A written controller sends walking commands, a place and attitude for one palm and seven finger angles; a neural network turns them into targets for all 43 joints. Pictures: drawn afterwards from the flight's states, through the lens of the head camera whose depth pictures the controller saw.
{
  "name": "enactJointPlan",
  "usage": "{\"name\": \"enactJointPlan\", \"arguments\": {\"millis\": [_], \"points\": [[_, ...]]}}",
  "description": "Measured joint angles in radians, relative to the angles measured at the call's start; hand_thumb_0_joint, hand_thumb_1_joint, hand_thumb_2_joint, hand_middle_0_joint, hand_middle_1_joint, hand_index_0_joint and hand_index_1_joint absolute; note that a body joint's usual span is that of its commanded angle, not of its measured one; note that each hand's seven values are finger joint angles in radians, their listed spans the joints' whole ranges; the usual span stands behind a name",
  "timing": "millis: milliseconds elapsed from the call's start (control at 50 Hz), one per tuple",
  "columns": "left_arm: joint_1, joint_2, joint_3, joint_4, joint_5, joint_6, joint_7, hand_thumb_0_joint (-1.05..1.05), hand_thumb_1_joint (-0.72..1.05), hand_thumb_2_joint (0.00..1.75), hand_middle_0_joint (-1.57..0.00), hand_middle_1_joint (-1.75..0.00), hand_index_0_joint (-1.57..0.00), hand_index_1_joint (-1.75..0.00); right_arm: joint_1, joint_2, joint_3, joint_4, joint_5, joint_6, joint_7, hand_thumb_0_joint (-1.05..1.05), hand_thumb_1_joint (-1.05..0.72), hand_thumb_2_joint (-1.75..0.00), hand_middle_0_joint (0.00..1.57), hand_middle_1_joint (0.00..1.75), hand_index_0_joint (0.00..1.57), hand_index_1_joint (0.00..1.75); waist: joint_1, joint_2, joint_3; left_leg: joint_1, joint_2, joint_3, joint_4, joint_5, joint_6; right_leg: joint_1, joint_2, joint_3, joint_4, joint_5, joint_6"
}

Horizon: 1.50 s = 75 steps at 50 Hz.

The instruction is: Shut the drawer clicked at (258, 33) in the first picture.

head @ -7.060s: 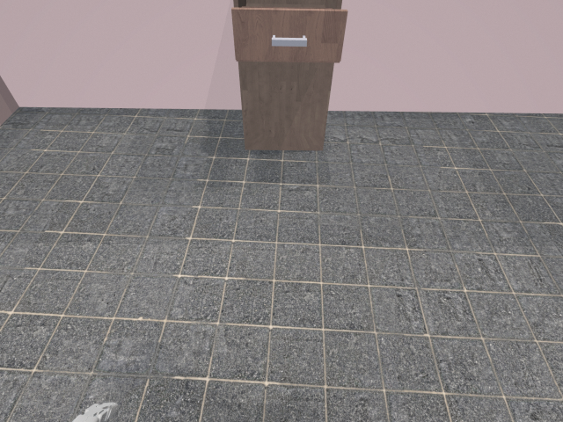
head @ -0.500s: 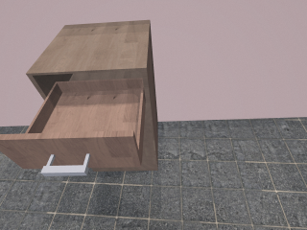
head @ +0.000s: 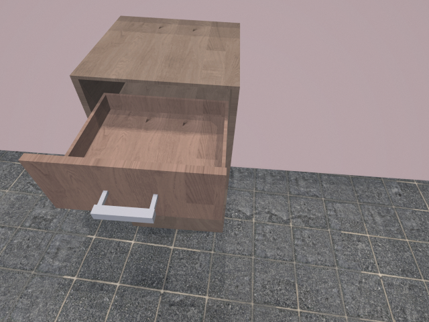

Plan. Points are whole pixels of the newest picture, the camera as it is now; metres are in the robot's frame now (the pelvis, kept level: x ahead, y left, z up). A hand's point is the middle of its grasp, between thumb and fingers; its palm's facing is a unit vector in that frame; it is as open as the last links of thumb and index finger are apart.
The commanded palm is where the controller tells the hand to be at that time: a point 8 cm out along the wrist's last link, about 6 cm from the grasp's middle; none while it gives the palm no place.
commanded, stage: come to a stop and stand still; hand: left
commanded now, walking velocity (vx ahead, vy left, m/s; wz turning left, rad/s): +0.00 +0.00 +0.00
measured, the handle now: (126, 205) +0.34 +0.23 -0.01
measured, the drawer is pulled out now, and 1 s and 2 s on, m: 0.30 0.30 0.30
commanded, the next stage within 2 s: look again from close up in 0.38 s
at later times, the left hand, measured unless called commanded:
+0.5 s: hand out of the picture +0.01 +0.18 -0.17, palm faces +0.00 -0.98 -0.19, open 7.4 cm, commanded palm none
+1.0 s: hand out of the picture +0.03 +0.19 -0.17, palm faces -0.02 -0.98 -0.21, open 7.4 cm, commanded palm none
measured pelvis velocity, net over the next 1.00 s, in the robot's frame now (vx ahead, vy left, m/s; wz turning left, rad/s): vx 0.01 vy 0.01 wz -0.03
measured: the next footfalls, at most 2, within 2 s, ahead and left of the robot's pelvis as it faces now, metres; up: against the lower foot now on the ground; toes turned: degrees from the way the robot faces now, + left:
none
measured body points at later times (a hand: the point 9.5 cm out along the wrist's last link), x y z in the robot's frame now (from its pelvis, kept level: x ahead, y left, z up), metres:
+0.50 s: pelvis +0.00 +0.01 +0.01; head +0.01 +0.01 +0.46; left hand +0.01 +0.24 -0.15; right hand -0.03 -0.20 -0.15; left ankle +0.00 +0.13 -0.74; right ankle +0.00 -0.11 -0.74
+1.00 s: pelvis +0.01 +0.01 +0.00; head +0.02 +0.00 +0.45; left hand +0.03 +0.24 -0.15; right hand +0.01 -0.21 -0.16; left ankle +0.00 +0.13 -0.74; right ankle +0.00 -0.11 -0.74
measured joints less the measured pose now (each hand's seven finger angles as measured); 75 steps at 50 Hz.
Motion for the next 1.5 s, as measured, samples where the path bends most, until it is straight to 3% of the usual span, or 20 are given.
{"name": "enactJointPlan", "arguments": {"millis": [120, 240, 400, 480, 620, 860, 1100, 1120, 1140, 1200, 1260, 1340, 1400, 1440, 1500], "points": [[-0.021, 0.008, -0.011, 0.009, 0.003, -0.012, -0.005, 0.01, 0.91, 0.9, -0.2, -0.3, -0.2, -0.29, 0.008, 0.026, 0.016, 0.021, 0.0, -0.006, -0.017, 0.0, -0.94, -0.9, 0.2, 0.3, 0.2, 0.3, 0.005, -0.046, -0.014, 0.021, -0.038, 0.029, -0.056, 0.029, 0.018, 0.016, -0.008, 0.007, -0.002, 0.0, -0.002], [-0.039, -0.04, -0.035, 0.033, -0.003, -0.036, -0.007, 0.01, 0.91, 0.9, -0.2, -0.3, -0.2, -0.29, 0.014, -0.001, 0.013, 0.05, 0.008, -0.014, -0.022, 0.0, -0.94, -0.9, 0.2, 0.3, 0.2, 0.3, -0.018, 0.02, -0.001, 0.031, -0.022, 0.028, -0.067, 0.034, 0.021, 0.067, 0.014, 0.004, -0.104, 0.079, 0.006], [-0.056, -0.042, -0.037, 0.045, -0.006, -0.035, -0.001, 0.01, 0.91, 0.9, -0.2, -0.3, -0.2, -0.3, 0.068, 0.02, 0.026, 0.092, 0.007, -0.018, -0.016, 0.0, -0.92, -0.9, 0.2, 0.3, 0.2, 0.3, -0.039, 0.015, 0.001, 0.05, -0.015, 0.032, -0.1, 0.049, 0.017, 0.086, 0.022, 0.007, -0.142, 0.097, 0.003], [-0.06, -0.039, -0.035, 0.043, -0.008, -0.036, -0.001, 0.01, 0.91, 0.9, -0.2, -0.3, -0.2, -0.3, 0.095, 0.035, 0.03, 0.108, 0.006, -0.016, -0.015, 0.0, -0.92, -0.9, 0.2, 0.29, 0.2, 0.3, -0.043, 0.013, 0.006, 0.049, -0.012, 0.031, -0.105, 0.051, 0.015, 0.086, 0.026, 0.006, -0.149, 0.1, 0.0], [-0.039, -0.044, -0.056, 0.011, -0.005, -0.06, 0.006, 0.01, 0.91, 0.9, -0.2, -0.3, -0.2, -0.3, 0.134, 0.02, 0.034, 0.046, -0.002, -0.028, 0.0, 0.0, -0.91, -0.9, 0.2, 0.29, 0.2, 0.3, -0.063, 0.051, 0.008, -0.028, -0.007, 0.021, 0.028, -0.014, 0.02, 0.029, 0.026, -0.002, -0.053, 0.052, -0.001], [-0.04, -0.035, -0.057, -0.022, -0.008, -0.054, 0.002, 0.01, 0.9, 0.9, -0.2, -0.3, -0.2, -0.3, 0.111, 0.014, 0.047, 0.035, -0.001, -0.032, -0.003, 0.01, -0.92, -0.9, 0.2, 0.3, 0.2, 0.3, -0.05, 0.051, -0.002, 0.011, -0.02, 0.038, 0.002, -0.016, 0.021, 0.038, 0.014, 0.016, -0.026, 0.027, 0.002], [-0.043, -0.033, -0.055, -0.01, -0.007, -0.059, 0.007, 0.01, 0.91, 0.9, -0.2, -0.3, -0.2, -0.3, 0.077, 0.001, 0.042, 0.054, 0.004, -0.033, -0.005, 0.01, -0.91, -0.9, 0.2, 0.29, 0.2, 0.3, -0.044, 0.031, 0.016, 0.02, 0.0, 0.031, -0.015, -0.008, 0.004, 0.057, 0.034, 0.006, -0.057, 0.034, -0.012], [0.008, -0.031, -0.037, -0.165, -0.046, 0.005, 0.014, 0.01, 0.92, 0.9, -0.2, -0.3, -0.2, -0.3, 0.088, -0.002, 0.044, 0.017, 0.016, -0.042, -0.008, 0.01, -0.91, -0.9, 0.2, 0.29, 0.2, 0.3, -0.043, 0.031, 0.017, 0.011, 0.006, 0.029, -0.001, -0.017, 0.003, 0.05, 0.039, 0.003, -0.052, 0.035, -0.013], [0.069, -0.024, -0.019, -0.354, -0.072, 0.026, 0.025, 0.02, 0.93, 0.9, -0.2, -0.31, -0.2, -0.3, 0.109, -0.003, 0.046, -0.023, 0.024, -0.082, -0.024, 0.01, -0.91, -0.9, 0.2, 0.3, 0.2, 0.3, -0.034, 0.023, 0.016, 0.011, 0.005, 0.032, 0.001, -0.022, 0.003, 0.044, 0.038, 0.006, -0.04, 0.03, -0.015], [0.157, -0.01, -0.019, -0.743, -0.126, -0.046, 0.089, 0.03, 0.94, 0.9, -0.22, -0.32, -0.22, -0.31, 0.133, -0.026, 0.035, -0.098, 0.043, -0.209, -0.055, 0.01, -0.91, -0.9, 0.2, 0.3, 0.2, 0.3, -0.033, 0.031, -0.026, -0.011, -0.002, 0.015, 0.024, -0.029, 0.001, 0.031, 0.03, -0.01, -0.015, 0.011, -0.017], [0.13, -0.029, -0.002, -0.955, -0.151, -0.147, 0.079, 0.03, 0.93, 0.9, -0.24, -0.36, -0.24, -0.35, 0.094, -0.061, 0.012, -0.188, 0.036, -0.275, -0.054, 0.01, -0.91, -0.9, 0.2, 0.3, 0.2, 0.3, -0.059, 0.055, -0.071, -0.075, -0.009, -0.006, 0.087, -0.047, 0.003, -0.02, 0.02, -0.029, 0.037, -0.011, -0.015], [0.118, -0.062, 0.046, -1.03, -0.191, -0.378, -0.049, 0.01, 0.92, 0.9, -0.28, -0.41, -0.3, -0.41, 0.001, -0.066, -0.017, -0.323, 0.021, -0.3, -0.017, 0.01, -0.91, -0.9, 0.2, 0.3, 0.2, 0.3, -0.065, 0.035, -0.136, -0.224, -0.003, 0.01, 0.217, -0.093, -0.004, -0.186, 0.022, -0.01, 0.184, -0.059, -0.022], [0.184, -0.062, 0.072, -1.0, -0.223, -0.53, -0.207, 0.01, 0.91, 0.9, -0.31, -0.46, -0.35, -0.47, -0.053, -0.068, -0.035, -0.42, 0.021, -0.298, 0.015, 0.01, -0.91, -0.9, 0.2, 0.3, 0.2, 0.3, -0.05, -0.002, -0.138, -0.331, 0.008, 0.01, 0.333, -0.138, -0.013, -0.295, 0.029, -0.007, 0.3, -0.101, -0.032], [0.247, -0.049, 0.068, -0.997, -0.221, -0.572, -0.274, 0.01, 0.91, 0.9, -0.35, -0.5, -0.39, -0.51, -0.071, -0.081, -0.043, -0.477, 0.022, -0.299, 0.021, 0.01, -0.91, -0.9, 0.2, 0.3, 0.2, 0.3, -0.033, -0.021, -0.139, -0.408, 0.013, -0.002, 0.413, -0.167, -0.018, -0.366, 0.031, -0.016, 0.373, -0.13, -0.039], [0.323, -0.028, 0.062, -1.039, -0.216, -0.584, -0.292, 0.01, 0.9, 0.9, -0.42, -0.56, -0.45, -0.57, -0.082, -0.102, -0.054, -0.532, 0.017, -0.303, 0.014, 0.01, -0.91, -0.9, 0.2, 0.3, 0.2, 0.3, -0.001, -0.026, -0.134, -0.509, 0.016, -0.031, 0.522, -0.205, -0.026, -0.448, 0.032, -0.041, 0.464, -0.166, -0.047]]}}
